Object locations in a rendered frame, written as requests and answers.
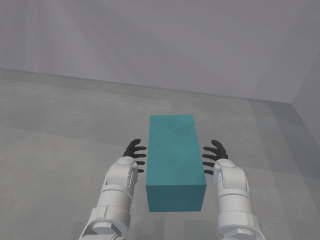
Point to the left robot hand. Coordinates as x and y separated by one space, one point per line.
130 152

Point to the right robot hand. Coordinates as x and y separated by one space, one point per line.
220 152

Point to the carton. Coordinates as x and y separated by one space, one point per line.
175 177

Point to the robot left forearm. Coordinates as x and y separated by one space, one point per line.
111 214

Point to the robot right forearm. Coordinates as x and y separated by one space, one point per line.
236 218

